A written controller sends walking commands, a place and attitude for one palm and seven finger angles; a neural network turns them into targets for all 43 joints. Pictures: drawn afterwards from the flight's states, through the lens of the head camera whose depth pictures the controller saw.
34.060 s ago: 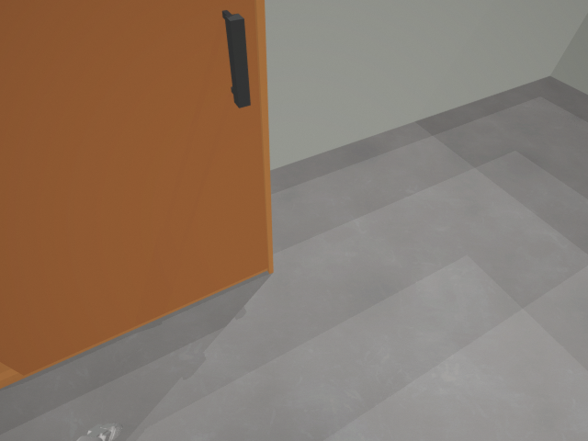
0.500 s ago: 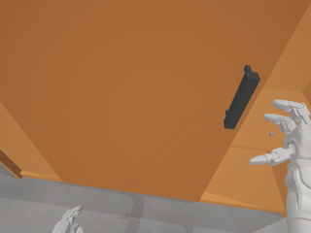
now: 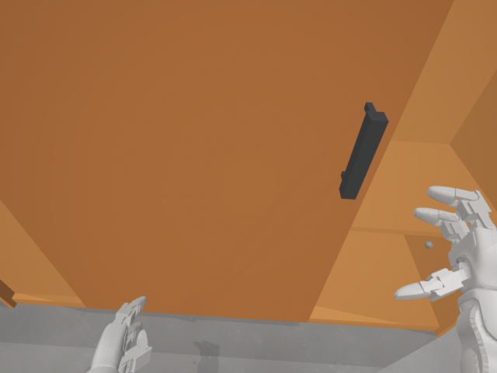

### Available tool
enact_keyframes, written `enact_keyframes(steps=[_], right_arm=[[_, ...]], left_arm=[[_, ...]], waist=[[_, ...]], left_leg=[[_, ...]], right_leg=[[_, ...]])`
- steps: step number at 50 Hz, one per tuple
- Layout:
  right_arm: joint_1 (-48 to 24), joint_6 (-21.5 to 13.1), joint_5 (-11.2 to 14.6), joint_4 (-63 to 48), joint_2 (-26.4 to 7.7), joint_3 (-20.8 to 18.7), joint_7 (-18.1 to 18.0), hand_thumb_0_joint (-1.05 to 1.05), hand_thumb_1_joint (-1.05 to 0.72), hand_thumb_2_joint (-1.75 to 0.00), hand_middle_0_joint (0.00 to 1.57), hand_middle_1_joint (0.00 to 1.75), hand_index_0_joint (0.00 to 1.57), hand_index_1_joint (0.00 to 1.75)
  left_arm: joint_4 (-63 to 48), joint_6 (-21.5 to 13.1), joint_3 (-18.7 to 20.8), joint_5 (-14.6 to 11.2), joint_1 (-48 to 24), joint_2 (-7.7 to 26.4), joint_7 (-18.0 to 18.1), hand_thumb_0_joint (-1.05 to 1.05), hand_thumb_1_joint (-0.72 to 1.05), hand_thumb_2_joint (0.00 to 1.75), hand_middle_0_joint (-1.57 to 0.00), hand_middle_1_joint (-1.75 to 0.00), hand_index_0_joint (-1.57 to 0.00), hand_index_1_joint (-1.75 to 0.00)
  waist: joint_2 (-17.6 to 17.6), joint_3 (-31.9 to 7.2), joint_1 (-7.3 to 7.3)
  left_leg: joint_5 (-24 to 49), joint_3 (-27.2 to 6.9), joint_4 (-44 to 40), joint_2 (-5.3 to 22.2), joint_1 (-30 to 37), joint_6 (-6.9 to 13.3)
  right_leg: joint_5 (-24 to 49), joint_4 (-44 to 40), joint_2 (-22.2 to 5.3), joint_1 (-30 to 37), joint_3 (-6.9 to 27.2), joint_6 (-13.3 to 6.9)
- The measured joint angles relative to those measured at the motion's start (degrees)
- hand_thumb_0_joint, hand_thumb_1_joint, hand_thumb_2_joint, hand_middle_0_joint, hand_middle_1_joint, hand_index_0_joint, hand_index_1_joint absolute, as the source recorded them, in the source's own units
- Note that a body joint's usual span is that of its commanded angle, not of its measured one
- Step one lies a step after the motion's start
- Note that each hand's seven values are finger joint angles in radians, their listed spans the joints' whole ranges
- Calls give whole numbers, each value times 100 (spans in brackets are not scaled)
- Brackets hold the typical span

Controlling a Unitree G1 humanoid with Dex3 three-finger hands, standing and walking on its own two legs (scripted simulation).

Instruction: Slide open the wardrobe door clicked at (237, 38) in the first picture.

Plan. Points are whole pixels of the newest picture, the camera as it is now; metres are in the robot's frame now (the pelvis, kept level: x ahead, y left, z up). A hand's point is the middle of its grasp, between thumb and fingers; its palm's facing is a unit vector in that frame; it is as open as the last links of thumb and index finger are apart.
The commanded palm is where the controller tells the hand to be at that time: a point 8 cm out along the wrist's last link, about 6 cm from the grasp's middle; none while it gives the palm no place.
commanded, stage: draw the hand back to the body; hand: right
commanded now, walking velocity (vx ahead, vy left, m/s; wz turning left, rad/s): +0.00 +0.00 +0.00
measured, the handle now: (358, 152) +0.46 -0.19 +0.15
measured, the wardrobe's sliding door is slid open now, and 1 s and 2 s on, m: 0.52 0.52 0.52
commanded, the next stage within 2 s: step back with the hand held close in 1.64 s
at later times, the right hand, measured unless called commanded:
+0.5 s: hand (445, 260) +0.23 -0.24 +0.15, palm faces +0.06 +1.00 -0.04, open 14.7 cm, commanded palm +0.20 -0.29 +0.16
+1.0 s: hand (477, 254) +0.24 -0.27 +0.17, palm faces +0.43 +0.84 -0.33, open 11.5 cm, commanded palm +0.18 -0.31 +0.18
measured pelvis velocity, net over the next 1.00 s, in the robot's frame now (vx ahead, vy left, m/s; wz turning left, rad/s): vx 0.03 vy -0.01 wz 0.02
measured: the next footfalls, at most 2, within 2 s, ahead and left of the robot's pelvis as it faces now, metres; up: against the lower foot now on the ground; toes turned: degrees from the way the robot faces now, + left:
none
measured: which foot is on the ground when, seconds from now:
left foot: down 0.00-1.00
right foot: down 0.00-1.00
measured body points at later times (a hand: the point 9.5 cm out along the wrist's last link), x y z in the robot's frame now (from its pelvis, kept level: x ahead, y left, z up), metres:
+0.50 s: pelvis +0.01 +0.00 +0.01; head -0.03 +0.02 +0.45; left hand +0.20 +0.24 -0.05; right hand +0.22 -0.29 +0.15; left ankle -0.01 +0.13 -0.72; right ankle +0.06 -0.13 -0.72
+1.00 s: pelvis +0.03 -0.01 +0.02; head +0.01 +0.00 +0.47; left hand +0.21 +0.20 -0.06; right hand +0.21 -0.32 +0.18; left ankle -0.01 +0.13 -0.72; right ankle +0.06 -0.13 -0.72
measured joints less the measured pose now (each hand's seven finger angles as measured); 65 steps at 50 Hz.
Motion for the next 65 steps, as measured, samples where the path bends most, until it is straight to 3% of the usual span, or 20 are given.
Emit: enact_keyframes(steps=[4, 9, 12, 18, 29, 32, 35, 40, 49, 65], right_arm=[[32, -44, 31, -64, -22, -29, 34, -1, 55, -20, 25, 115, 25, 115], [-90, 563, 546, 158, -260, -65, 1126, -1, 55, -20, 25, 115, 25, 115], [-20, 862, 753, 122, -429, -198, 1434, -1, 55, -20, 25, 115, 25, 115], [314, 1014, 930, -266, -397, -549, 1366, -1, 55, -20, 25, 115, 25, 115], [782, 1234, 811, -1003, -274, -430, 1305, -1, 52, -22, 25, 113, 25, 113], [886, 972, 183, -1267, -320, -292, 402, -1, 47, -24, 25, 110, 25, 110], [1065, 740, -253, -1504, -240, -199, -407, -1, 39, -28, 25, 105, 24, 105], [1452, 551, -638, -1826, -127, -47, -1034, -1, 23, -36, 24, 96, 24, 96], [1698, 486, -849, -2081, -172, -82, -1305, 0, -8, -51, 23, 78, 23, 78], [2254, 524, -855, -2627, -269, -320, -1259, 1, -65, -78, 22, 44, 21, 44]], left_arm=[[77, -69, 7, 8, 41, 33, 38, 1, 90, 89, -20, -30, -20, -30], [148, -196, -84, -126, 129, 121, 208, 1, 90, 89, -20, -30, -20, -30], [69, -299, -84, -152, 168, 139, 234, 1, 90, 89, -20, -30, -20, -30], [-117, -444, -12, -187, 262, 181, 114, 1, 90, 89, -20, -30, -20, -30], [-87, -560, -43, -158, 160, 175, 160, 1, 90, 89, -20, -30, -20, -30], [-7, -492, -63, 12, 10, 108, 173, 1, 90, 89, -20, -30, -20, -30], [52, -354, -64, 120, -110, 30, 157, 1, 90, 89, -20, -30, -20, -30], [159, -127, -48, 236, -128, -47, 120, 1, 90, 89, -20, -30, -20, -30], [270, 161, -7, 308, -114, -91, 86, 1, 90, 89, -20, -30, -20, -30], [47, 423, 112, 338, -163, -62, -11, 1, 90, 89, -20, -30, -20, -30]], waist=[[-17, 39, -21], [-92, 41, -2], [-120, 3, 51], [-117, -85, 35], [-83, 16, -110], [-94, 157, -117], [-67, 299, -123], [-30, 420, -168], [-6, 497, -199], [-16, 388, -203]], left_leg=[[-18, 46, 21, -11, 13, 20], [31, 77, -156, -32, 229, 31], [66, 37, -258, -44, 333, 32], [81, -29, -341, -48, 418, 23], [112, 36, -460, -22, 623, 0], [222, 35, -664, -57, 770, -12], [335, -5, -857, -53, 873, -21], [429, -78, -1104, 8, 1076, -64], [487, -154, -1420, 88, 1423, -129], [463, -196, -1601, 71, 1589, -130]], right_leg=[[0, 23, -5, -8, 50, 20], [30, -104, -12, 178, 78, 22], [49, -213, -22, 308, 34, 35], [52, -316, -29, 432, -37, 40], [62, -353, 12, 565, 25, 14], [114, -469, -12, 681, 23, 6], [209, -663, -1, 806, -25, -7], [298, -951, 66, 1055, -120, -43], [302, -1233, 154, 1419, -221, -93], [213, -1322, 137, 1564, -270, -73]])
